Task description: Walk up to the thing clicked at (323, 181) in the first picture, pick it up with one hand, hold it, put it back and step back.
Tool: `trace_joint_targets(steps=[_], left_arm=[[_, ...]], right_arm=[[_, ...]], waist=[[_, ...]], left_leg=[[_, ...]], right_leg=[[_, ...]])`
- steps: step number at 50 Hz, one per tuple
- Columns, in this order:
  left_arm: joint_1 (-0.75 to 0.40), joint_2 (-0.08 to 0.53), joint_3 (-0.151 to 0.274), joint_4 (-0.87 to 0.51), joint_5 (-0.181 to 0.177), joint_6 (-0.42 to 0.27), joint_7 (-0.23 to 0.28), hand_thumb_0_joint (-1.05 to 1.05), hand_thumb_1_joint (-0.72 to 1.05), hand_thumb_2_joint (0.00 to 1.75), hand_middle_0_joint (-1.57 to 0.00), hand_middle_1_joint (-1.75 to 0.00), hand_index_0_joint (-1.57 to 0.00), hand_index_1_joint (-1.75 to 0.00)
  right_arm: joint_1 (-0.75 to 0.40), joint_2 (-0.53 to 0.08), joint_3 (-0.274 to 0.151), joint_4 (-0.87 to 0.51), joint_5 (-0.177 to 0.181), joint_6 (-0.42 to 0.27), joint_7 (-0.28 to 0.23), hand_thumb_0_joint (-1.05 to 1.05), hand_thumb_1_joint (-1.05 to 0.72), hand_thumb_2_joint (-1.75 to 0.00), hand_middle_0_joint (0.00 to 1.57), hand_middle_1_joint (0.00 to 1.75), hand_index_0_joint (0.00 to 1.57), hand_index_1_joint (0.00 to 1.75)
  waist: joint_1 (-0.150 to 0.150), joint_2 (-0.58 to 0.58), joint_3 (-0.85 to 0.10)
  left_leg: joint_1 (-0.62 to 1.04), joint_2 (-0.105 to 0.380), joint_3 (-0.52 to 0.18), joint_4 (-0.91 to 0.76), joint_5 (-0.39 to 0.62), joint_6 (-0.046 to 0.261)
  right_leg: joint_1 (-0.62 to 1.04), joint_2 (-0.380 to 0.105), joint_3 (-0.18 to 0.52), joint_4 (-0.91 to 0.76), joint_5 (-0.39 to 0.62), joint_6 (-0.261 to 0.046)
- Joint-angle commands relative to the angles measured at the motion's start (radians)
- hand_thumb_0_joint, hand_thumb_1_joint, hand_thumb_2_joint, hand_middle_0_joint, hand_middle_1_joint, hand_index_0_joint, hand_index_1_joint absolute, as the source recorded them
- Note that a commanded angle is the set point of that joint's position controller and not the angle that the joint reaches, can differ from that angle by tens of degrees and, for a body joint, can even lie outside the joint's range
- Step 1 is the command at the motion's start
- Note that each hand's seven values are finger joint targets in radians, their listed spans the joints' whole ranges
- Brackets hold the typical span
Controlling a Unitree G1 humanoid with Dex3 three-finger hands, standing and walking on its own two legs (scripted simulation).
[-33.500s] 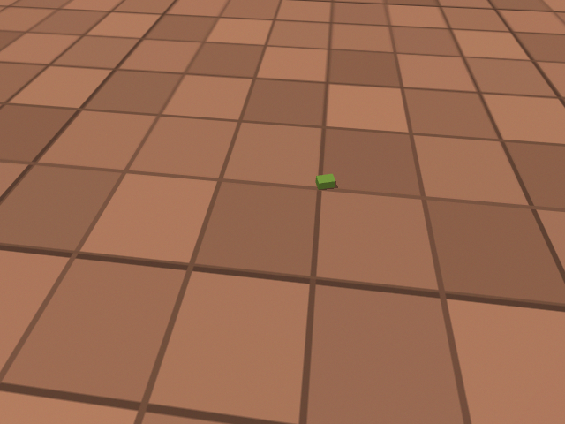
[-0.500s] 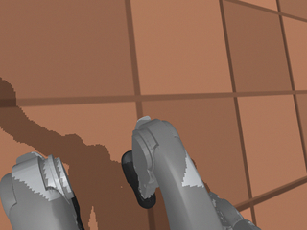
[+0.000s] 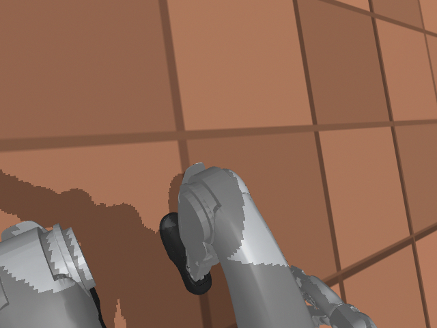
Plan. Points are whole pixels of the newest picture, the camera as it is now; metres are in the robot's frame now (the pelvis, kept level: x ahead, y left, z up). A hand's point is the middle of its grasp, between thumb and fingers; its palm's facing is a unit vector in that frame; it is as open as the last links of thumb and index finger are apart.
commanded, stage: rest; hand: left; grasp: from above
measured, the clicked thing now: out of the picture +0.46 +0.34 -0.27
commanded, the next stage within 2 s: open in 0.76 s
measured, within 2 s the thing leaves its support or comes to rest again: rests again in 0.72 s
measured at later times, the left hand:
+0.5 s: hand out of the picture +0.46 +0.33 -0.25, palm faces -0.43 -0.15 -0.89, open 8.2 cm
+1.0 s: hand out of the picture +0.46 +0.34 -0.26, palm faces -0.44 -0.15 -0.89, open 8.2 cm
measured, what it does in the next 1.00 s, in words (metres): stands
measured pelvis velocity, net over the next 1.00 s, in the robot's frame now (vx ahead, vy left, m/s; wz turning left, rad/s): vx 0.00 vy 0.00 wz -0.04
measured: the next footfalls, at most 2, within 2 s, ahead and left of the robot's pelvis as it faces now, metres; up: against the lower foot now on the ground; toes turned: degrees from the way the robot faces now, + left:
none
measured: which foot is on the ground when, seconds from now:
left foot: down 0.00-1.00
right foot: down 0.00-1.00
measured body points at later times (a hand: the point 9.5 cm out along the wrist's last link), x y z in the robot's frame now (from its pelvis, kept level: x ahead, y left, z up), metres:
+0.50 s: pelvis +0.00 +0.00 +0.00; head +0.28 +0.13 +0.32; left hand +0.48 +0.33 -0.20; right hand +0.05 -0.25 -0.05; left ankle +0.06 +0.12 -0.28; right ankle +0.11 -0.11 -0.28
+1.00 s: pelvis +0.00 +0.00 +0.00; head +0.29 +0.14 +0.32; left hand +0.48 +0.34 -0.20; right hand +0.05 -0.25 -0.05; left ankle +0.06 +0.12 -0.28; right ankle +0.11 -0.11 -0.28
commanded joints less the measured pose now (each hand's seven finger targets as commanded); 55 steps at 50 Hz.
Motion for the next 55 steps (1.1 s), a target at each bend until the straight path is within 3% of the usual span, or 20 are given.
trace_joint_targets(steps=[1,7,8,9,12,16,17,18,19,21,22,25,26,29,30,37,39,43,49,55], left_arm=[[-0.266,0.264,0.018,-0.141,-0.016,-0.012,0.047,0.0,0.87,0.38,-1.2,-0.35,-1.22,-0.32],[-0.246,0.229,-0.014,-0.073,-0.004,-0.019,0.058,0.0,0.89,0.38,-1.17,-0.39,-1.21,-0.35],[-0.271,0.238,-0.021,-0.119,-0.008,-0.022,0.06,0.0,0.85,0.37,-1.16,-0.36,-1.19,-0.33],[-0.268,0.272,0.006,-0.114,-0.002,-0.017,0.068,0.0,0.86,0.37,-1.18,-0.34,-1.2,-0.32],[-0.247,0.262,0.008,-0.069,-0.008,-0.013,0.078,0.0,0.89,0.38,-1.19,-0.35,-1.22,-0.33],[-0.265,0.237,-0.033,-0.082,-0.013,-0.013,0.072,0.0,0.87,0.36,-1.18,-0.36,-1.21,-0.33],[-0.267,0.274,-0.011,-0.089,-0.015,-0.012,0.076,0.0,0.86,0.37,-1.18,-0.35,-1.2,-0.33],[-0.296,0.234,-0.051,-0.136,-0.019,-0.014,0.076,0.0,0.87,0.35,-1.18,-0.34,-1.21,-0.32],[-0.271,0.265,-0.025,-0.081,-0.021,-0.009,0.081,0.0,0.88,0.36,-1.19,-0.36,-1.22,-0.33],[-0.279,0.234,-0.057,-0.095,-0.029,-0.012,0.083,0.0,0.87,0.35,-1.18,-0.35,-1.21,-0.32],[-0.256,0.272,-0.019,-0.062,-0.028,-0.009,0.091,0.0,0.88,0.36,-1.19,-0.35,-1.22,-0.32],[-0.244,0.277,-0.011,-0.031,-0.013,-0.001,0.092,0.0,0.88,0.35,-1.19,-0.34,-1.21,-0.31],[-0.263,0.233,-0.053,-0.05,-0.016,-0.002,0.088,0.0,0.87,0.34,-1.19,-0.33,-1.21,-0.3],[-0.259,0.302,0.002,-0.059,-0.023,-0.001,0.094,0.0,0.84,0.32,-1.16,-0.33,-1.19,-0.3],[-0.249,0.278,-0.021,-0.036,-0.023,0.0,0.09,0.0,0.84,0.34,-1.17,-0.34,-1.19,-0.31],[-0.265,0.282,-0.039,-0.06,-0.04,-0.015,0.08,0.0,0.84,0.36,-1.16,-0.38,-1.19,-0.35],[-0.285,0.329,-0.016,-0.102,-0.035,-0.022,0.087,0.0,0.86,0.39,-1.16,-0.39,-1.19,-0.36],[-0.236,0.303,-0.029,-0.041,-0.036,-0.022,0.075,0.0,0.87,0.4,-1.17,-0.39,-1.2,-0.36],[-0.236,0.315,-0.025,-0.072,-0.033,-0.026,0.082,0.0,0.39,0.31,-0.72,-0.4,-0.75,-0.37],[-0.268,0.315,-0.023,-0.098,-0.031,-0.027,0.08,0.0,0.12,0.44,-0.6,-0.51,-0.62,-0.49]], right_arm=[[0.206,-0.327,-0.086,0.015,-0.002,0.005,-0.011,0.0,-0.9,-0.9,0.2,0.3,0.2,0.3],[0.193,-0.337,-0.078,0.008,-0.008,-0.005,-0.003,0.0,-0.9,-0.9,0.2,0.3,0.2,0.3],[0.189,-0.326,-0.073,0.009,-0.008,-0.006,-0.002,0.0,-0.9,-0.9,0.2,0.3,0.2,0.3],[0.203,-0.332,-0.071,0.018,-0.008,-0.005,-0.002,0.0,-0.9,-0.9,0.2,0.3,0.2,0.3],[0.201,-0.343,-0.065,0.013,-0.008,-0.015,0.003,0.0,-0.9,-0.9,0.2,0.3,0.2,0.3],[0.178,-0.335,-0.059,0.005,-0.007,-0.027,0.007,0.0,-0.9,-0.9,0.2,0.3,0.2,0.3],[0.191,-0.337,-0.057,0.016,-0.009,-0.026,0.008,0.0,-0.9,-0.9,0.2,0.3,0.2,0.3],[0.173,-0.328,-0.051,0.0,-0.006,-0.029,0.009,0.0,-0.9,-0.9,0.2,0.3,0.2,0.3],[0.18,-0.336,-0.053,0.01,-0.006,-0.03,0.01,0.0,-0.91,-0.9,0.2,0.3,0.2,0.3],[0.175,-0.333,-0.046,0.014,-0.005,-0.034,0.012,0.0,-0.9,-0.9,0.2,0.3,0.2,0.3],[0.176,-0.354,-0.05,0.011,-0.007,-0.033,0.009,0.0,-0.9,-0.9,0.2,0.3,0.2,0.3],[0.182,-0.349,-0.044,0.014,-0.01,-0.032,0.01,0.0,-0.9,-0.9,0.2,0.3,0.2,0.3],[0.162,-0.347,-0.042,-0.004,-0.007,-0.037,0.013,0.0,-0.9,-0.9,0.2,0.3,0.2,0.3],[0.178,-0.359,-0.037,-0.002,-0.01,-0.037,0.013,0.0,-0.9,-0.9,0.2,0.3,0.2,0.3],[0.168,-0.354,-0.034,-0.003,-0.01,-0.041,0.016,0.0,-0.91,-0.9,0.2,0.3,0.2,0.3],[0.164,-0.353,-0.028,-0.009,-0.011,-0.042,0.012,0.0,-0.91,-0.9,0.2,0.3,0.2,0.3],[0.177,-0.359,-0.021,0.0,-0.012,-0.037,0.008,0.0,-0.9,-0.9,0.2,0.3,0.2,0.3],[0.163,-0.345,-0.01,0.001,-0.013,-0.037,0.01,0.0,-0.9,-0.9,0.2,0.3,0.2,0.3],[0.163,-0.357,-0.016,-0.003,-0.014,-0.029,0.007,0.0,-0.89,-0.9,0.2,0.3,0.2,0.3],[0.161,-0.356,-0.021,-0.007,-0.012,-0.028,0.012,0.0,-0.89,-0.9,0.2,0.3,0.2,0.3]], waist=[[-0.031,0.545,-0.673],[-0.058,0.544,-0.597],[-0.048,0.558,-0.638],[-0.049,0.557,-0.656],[-0.059,0.51,-0.596],[-0.054,0.554,-0.618],[-0.056,0.547,-0.644],[-0.045,0.575,-0.675],[-0.052,0.563,-0.652],[-0.051,0.575,-0.642],[-0.058,0.551,-0.641],[-0.061,0.545,-0.597],[-0.062,0.563,-0.58],[-0.062,0.552,-0.6],[-0.07,0.534,-0.587],[-0.076,0.539,-0.612],[-0.072,0.545,-0.649],[-0.075,0.521,-0.572],[-0.064,0.554,-0.611],[-0.067,0.592,-0.602]], left_leg=[[0.505,0.031,0.081,-0.247,0.27,0.008],[0.501,0.036,0.058,-0.254,0.248,0.0],[0.516,0.038,0.063,-0.255,0.253,0.005],[0.534,0.039,0.059,-0.252,0.276,0.004],[0.486,0.037,0.062,-0.245,0.25,0.008],[0.515,0.042,0.054,-0.251,0.254,0.003],[0.516,0.043,0.057,-0.245,0.269,0.007],[0.54,0.042,0.057,-0.252,0.284,0.002],[0.535,0.045,0.05,-0.252,0.271,0.002],[0.532,0.044,0.049,-0.252,0.282,-0.001],[0.536,0.047,0.039,-0.253,0.283,-0.003],[0.513,0.047,0.042,-0.25,0.273,-0.001],[0.509,0.046,0.043,-0.255,0.274,-0.004],[0.519,0.048,0.043,-0.248,0.289,0.001],[0.489,0.045,0.055,-0.236,0.269,0.007],[0.497,0.051,0.049,-0.24,0.248,0.008],[0.508,0.05,0.049,-0.231,0.275,0.008],[0.489,0.053,0.037,-0.24,0.252,0.003],[0.519,0.054,0.034,-0.248,0.293,-0.001],[0.55,0.059,0.018,-0.27,0.293,-0.01]], right_leg=[[0.393,0.038,-0.059,-0.201,0.284,-0.06],[0.326,0.038,-0.08,-0.182,0.257,-0.061],[0.36,0.043,-0.072,-0.189,0.271,-0.057],[0.369,0.039,-0.074,-0.184,0.293,-0.056],[0.353,0.041,-0.078,-0.193,0.268,-0.056],[0.357,0.046,-0.074,-0.187,0.274,-0.057],[0.393,0.047,-0.072,-0.191,0.294,-0.053],[0.393,0.049,-0.072,-0.185,0.304,-0.056],[0.382,0.046,-0.077,-0.181,0.294,-0.055],[0.372,0.048,-0.08,-0.184,0.301,-0.057],[0.374,0.044,-0.087,-0.177,0.3,-0.055],[0.356,0.044,-0.086,-0.177,0.291,-0.055],[0.345,0.045,-0.083,-0.177,0.291,-0.058],[0.377,0.046,-0.085,-0.186,0.305,-0.053],[0.388,0.048,-0.074,-0.187,0.299,-0.052],[0.423,0.052,-0.075,-0.203,0.284,-0.05],[0.438,0.05,-0.082,-0.202,0.308,-0.047],[0.395,0.051,-0.088,-0.196,0.281,-0.05],[0.415,0.051,-0.093,-0.195,0.315,-0.051],[0.385,0.05,-0.096,-0.186,0.302,-0.054]])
